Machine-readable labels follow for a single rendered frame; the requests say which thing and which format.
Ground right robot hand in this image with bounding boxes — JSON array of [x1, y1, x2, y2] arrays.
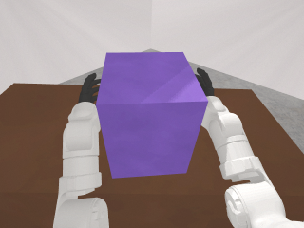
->
[[195, 67, 215, 97]]

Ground left robot hand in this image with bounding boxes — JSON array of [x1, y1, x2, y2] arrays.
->
[[78, 73, 102, 107]]

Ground carton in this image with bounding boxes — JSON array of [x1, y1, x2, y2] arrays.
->
[[96, 52, 209, 179]]

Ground pedestal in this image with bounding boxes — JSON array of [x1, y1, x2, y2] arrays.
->
[[0, 83, 304, 228]]

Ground robot right upper arm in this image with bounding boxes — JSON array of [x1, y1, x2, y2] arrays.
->
[[224, 180, 304, 228]]

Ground robot right forearm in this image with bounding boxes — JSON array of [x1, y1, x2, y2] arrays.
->
[[201, 96, 286, 216]]

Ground robot left upper arm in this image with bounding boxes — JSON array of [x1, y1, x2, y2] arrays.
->
[[54, 198, 109, 228]]

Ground robot left forearm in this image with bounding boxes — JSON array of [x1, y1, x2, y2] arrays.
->
[[53, 102, 102, 228]]

